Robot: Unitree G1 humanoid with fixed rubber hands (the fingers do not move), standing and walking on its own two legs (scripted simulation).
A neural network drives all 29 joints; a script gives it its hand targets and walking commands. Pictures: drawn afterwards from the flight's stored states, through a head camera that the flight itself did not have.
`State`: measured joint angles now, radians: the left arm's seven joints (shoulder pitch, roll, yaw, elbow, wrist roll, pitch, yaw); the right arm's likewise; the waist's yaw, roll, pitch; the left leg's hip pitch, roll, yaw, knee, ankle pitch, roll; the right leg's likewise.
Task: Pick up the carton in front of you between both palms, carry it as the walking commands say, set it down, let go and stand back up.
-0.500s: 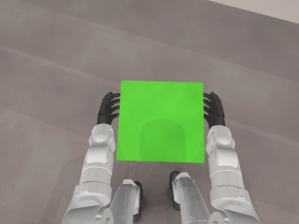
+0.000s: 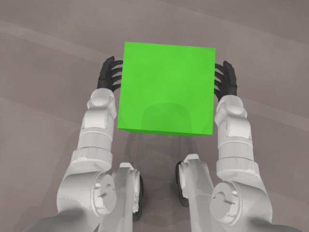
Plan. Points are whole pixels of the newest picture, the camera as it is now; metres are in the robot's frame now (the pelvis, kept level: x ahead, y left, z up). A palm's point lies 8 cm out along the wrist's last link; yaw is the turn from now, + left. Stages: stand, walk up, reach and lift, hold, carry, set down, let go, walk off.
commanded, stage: set down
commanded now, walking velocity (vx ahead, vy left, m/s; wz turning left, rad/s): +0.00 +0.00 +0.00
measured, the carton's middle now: (164, 98) +0.46 -0.04 -0.16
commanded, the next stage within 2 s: none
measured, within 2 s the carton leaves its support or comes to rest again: rests again in 1.90 s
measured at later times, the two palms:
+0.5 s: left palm (121, 91) +0.52 +0.09 -0.24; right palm (210, 103) +0.45 -0.20 -0.24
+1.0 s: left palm (128, 95) +0.53 +0.08 -0.34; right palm (206, 101) +0.48 -0.21 -0.31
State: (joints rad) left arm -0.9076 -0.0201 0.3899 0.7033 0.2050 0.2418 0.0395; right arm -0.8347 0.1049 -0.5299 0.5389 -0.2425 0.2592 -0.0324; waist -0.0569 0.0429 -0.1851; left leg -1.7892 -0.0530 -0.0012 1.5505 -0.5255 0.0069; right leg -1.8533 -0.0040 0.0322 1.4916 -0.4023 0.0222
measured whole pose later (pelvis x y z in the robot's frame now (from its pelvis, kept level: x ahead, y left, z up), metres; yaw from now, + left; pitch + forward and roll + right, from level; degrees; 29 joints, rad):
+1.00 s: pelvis -0.02 +0.01 -0.17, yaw -2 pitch +46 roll -3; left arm -1.37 0.24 0.11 1.00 0.08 0.24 0.10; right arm -1.23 -0.08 -0.54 0.81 -0.06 0.22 -0.06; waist -0.15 -0.01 0.11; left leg -2.32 -0.08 -0.01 2.16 -0.64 0.02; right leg -2.36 0.03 0.04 2.05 -0.49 0.09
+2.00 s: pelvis -0.03 +0.00 -0.18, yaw -2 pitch +38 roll -4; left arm -1.47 0.36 0.05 1.16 0.05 0.09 0.05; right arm -1.33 -0.22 -0.47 1.13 0.05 0.04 -0.07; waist -0.12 -0.05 0.34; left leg -2.24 -0.08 -0.05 2.23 -0.64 0.00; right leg -2.28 0.04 0.01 2.11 -0.49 0.08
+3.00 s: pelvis +0.00 +0.00 +0.00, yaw +0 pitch +48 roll -1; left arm -1.23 0.39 0.13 0.95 0.01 0.21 -0.03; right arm -0.96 -0.13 -0.36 0.67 0.08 0.17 -0.12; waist -0.14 0.03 -0.08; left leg -1.86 -0.06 -0.05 1.54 -0.51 -0.01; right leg -1.90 0.03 0.03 1.46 -0.39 0.04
